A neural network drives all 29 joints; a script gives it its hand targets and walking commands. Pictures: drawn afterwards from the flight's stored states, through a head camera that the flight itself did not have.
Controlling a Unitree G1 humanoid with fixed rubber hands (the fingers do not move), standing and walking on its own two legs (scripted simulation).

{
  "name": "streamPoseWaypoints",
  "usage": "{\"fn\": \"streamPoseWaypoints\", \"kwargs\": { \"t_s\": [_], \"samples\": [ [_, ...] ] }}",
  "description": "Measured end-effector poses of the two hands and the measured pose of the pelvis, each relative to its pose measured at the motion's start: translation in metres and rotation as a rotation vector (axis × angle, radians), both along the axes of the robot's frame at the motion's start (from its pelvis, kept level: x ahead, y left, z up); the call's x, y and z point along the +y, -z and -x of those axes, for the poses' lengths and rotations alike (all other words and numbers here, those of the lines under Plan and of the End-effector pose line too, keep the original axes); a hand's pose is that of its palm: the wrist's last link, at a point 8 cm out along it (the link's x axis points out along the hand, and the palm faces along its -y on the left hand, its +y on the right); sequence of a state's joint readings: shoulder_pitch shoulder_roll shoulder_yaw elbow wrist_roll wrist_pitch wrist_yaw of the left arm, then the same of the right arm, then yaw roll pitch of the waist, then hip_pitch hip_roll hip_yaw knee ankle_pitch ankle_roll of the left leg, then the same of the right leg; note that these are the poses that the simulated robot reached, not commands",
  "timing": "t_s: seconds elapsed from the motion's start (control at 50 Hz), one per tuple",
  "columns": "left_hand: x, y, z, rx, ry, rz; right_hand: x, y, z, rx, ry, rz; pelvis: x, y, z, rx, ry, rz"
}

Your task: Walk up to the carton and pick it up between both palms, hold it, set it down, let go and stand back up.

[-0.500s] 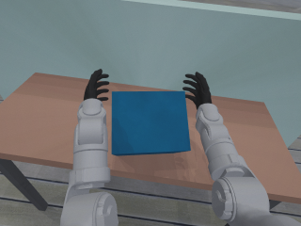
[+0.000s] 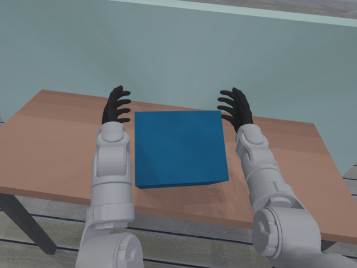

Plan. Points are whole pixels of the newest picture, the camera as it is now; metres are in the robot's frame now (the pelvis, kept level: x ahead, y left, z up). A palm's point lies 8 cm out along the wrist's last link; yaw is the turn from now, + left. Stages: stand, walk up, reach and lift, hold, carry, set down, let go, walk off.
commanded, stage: set down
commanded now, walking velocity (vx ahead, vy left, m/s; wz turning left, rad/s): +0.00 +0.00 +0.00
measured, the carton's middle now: (176, 153) +0.40 -0.02 +0.04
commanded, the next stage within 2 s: none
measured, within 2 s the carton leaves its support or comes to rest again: rests again in 1.92 s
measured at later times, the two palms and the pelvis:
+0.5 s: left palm (113, 123) +0.37 +0.12 +0.17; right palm (241, 122) +0.39 -0.16 +0.16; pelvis +0.00 +0.00 +0.00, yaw +0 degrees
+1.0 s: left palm (113, 124) +0.37 +0.12 +0.17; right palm (241, 122) +0.39 -0.17 +0.15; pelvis +0.01 +0.00 +0.00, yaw -1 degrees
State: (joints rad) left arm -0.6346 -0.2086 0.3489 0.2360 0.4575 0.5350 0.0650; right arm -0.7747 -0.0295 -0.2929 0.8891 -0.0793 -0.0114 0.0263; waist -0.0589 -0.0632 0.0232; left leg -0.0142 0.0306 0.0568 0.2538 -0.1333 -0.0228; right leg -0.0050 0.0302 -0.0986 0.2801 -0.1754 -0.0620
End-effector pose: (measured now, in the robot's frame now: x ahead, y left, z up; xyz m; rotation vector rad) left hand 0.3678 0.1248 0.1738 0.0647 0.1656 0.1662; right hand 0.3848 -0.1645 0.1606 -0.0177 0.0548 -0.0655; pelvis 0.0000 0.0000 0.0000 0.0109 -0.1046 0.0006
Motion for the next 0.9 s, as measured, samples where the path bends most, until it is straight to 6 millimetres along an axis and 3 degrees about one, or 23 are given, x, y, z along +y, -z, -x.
{"fn": "streamPoseWaypoints", "kwargs": {
  "t_s": [0.9],
  "samples": [
    [0.000, 0.006, -0.005, -0.048, 0.000, 0.010, -0.001, 0.005, -0.008, -0.038, -0.029, -0.001, -0.001, 0.000, -0.011, 0.014, 0.008, 0.001]
  ]
}}
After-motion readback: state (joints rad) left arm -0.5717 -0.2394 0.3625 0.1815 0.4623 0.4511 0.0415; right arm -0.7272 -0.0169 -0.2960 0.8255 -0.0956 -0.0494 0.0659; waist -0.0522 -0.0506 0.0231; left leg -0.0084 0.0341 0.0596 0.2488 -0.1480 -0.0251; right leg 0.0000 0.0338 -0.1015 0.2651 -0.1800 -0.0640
